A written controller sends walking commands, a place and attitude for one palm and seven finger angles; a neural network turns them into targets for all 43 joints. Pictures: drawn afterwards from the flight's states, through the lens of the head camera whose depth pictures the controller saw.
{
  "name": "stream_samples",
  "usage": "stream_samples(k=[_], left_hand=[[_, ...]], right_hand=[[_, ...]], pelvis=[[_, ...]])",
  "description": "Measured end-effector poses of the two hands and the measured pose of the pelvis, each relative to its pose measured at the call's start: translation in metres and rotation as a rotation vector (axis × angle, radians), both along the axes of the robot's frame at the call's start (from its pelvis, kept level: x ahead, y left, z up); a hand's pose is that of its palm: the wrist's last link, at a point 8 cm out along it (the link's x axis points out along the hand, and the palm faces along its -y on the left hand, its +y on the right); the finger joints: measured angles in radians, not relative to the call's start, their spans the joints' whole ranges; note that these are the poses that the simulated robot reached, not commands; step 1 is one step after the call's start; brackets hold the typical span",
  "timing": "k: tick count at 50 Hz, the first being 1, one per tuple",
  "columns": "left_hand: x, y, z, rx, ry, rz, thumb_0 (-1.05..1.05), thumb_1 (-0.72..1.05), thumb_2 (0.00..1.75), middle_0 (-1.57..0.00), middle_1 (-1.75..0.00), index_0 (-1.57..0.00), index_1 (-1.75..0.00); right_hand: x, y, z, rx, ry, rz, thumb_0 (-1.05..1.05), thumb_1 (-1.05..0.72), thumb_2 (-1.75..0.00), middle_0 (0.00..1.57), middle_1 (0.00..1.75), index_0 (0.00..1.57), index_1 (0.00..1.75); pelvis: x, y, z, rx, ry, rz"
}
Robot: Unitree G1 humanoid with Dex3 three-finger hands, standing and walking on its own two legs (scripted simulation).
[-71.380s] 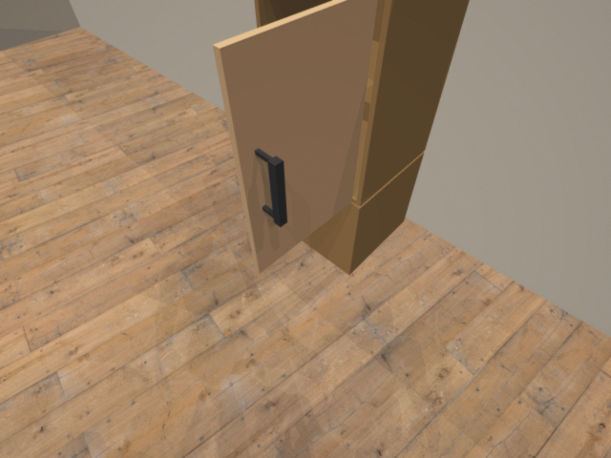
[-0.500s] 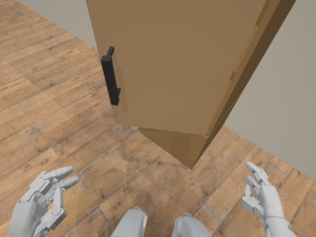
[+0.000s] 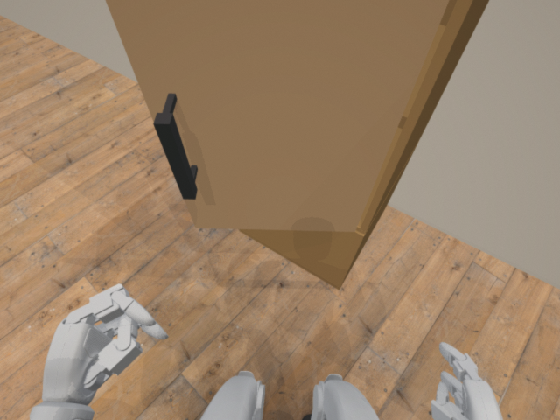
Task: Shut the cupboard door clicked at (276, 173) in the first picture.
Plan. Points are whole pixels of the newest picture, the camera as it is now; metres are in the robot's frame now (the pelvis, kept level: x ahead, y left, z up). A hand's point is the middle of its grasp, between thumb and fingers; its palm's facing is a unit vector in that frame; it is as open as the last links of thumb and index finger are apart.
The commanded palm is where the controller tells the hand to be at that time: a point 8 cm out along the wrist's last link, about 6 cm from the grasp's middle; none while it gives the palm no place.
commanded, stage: raise the hand and make a fist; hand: left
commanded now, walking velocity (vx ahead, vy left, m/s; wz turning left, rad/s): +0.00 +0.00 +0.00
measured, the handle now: (181, 151) +0.49 +0.20 +0.06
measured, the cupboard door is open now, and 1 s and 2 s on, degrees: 32 32 32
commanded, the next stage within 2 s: bring the fist close to the handle in 0.88 s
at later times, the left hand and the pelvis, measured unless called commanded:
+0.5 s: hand (101, 312) +0.23 +0.22 +0.07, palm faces +0.08 -1.00 -0.02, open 3.1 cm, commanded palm +0.20 +0.27 +0.07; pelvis +0.00 +0.03 +0.01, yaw +0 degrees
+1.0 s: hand (130, 321) +0.23 +0.20 +0.06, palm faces +0.02 -1.00 -0.02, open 3.1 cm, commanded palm +0.21 +0.25 +0.07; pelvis +0.00 +0.01 +0.01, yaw +0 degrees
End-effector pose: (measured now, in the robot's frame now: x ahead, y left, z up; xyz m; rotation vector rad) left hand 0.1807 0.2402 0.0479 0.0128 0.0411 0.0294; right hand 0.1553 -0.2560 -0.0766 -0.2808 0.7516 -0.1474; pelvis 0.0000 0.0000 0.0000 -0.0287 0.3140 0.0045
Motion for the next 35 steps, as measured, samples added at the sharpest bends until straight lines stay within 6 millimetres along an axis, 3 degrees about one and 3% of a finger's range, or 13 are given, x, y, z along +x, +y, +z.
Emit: stream_samples(k=[4,11,17,20,27,35], left_hand=[[0.007,0.000,-0.004,-0.010,0.018,-0.042,0.02,0.90,0.90,-1.05,-1.23,-1.05,-1.23],[0.012,0.024,0.029,0.017,-0.085,0.071,0.02,0.90,0.90,-1.18,-1.37,-1.18,-1.37],[0.013,0.023,0.009,0.002,0.034,0.007,0.02,0.91,0.90,-1.26,-1.45,-1.25,-1.45],[0.017,0.025,0.006,-0.001,0.043,-0.002,0.02,0.90,0.90,-1.28,-1.47,-1.27,-1.48],[0.029,0.038,0.030,0.017,-0.083,0.045,0.02,0.90,0.90,-1.30,-1.49,-1.29,-1.50],[0.031,0.025,0.006,-0.018,0.060,-0.017,0.02,0.91,0.90,-1.30,-1.50,-1.30,-1.50]], right_hand=[[0.011,0.011,0.010,-0.015,-0.048,0.005,0.01,-0.90,-0.90,0.20,0.30,0.20,0.30],[0.032,0.049,0.027,0.039,-0.108,0.064,0.01,-0.90,-0.90,0.20,0.30,0.20,0.30],[0.038,0.069,0.033,0.057,-0.111,0.114,0.01,-0.90,-0.90,0.20,0.30,0.20,0.30],[0.037,0.070,0.033,0.045,-0.099,0.121,0.01,-0.90,-0.90,0.20,0.30,0.20,0.30],[0.028,0.062,0.029,0.028,-0.049,0.107,0.01,-0.90,-0.90,0.20,0.30,0.20,0.30],[0.018,0.048,0.029,0.017,-0.026,0.059,0.01,-0.90,-0.90,0.20,0.30,0.20,0.30]], pelvis=[[-0.002,0.008,0.000,-0.007,-0.005,-0.007],[0.002,0.021,0.009,-0.021,-0.023,0.001],[0.002,0.027,0.012,-0.030,-0.028,0.010],[0.002,0.028,0.013,-0.033,-0.029,0.011],[0.006,0.029,0.014,-0.039,-0.028,0.013],[0.008,0.026,0.015,-0.031,-0.024,0.003]])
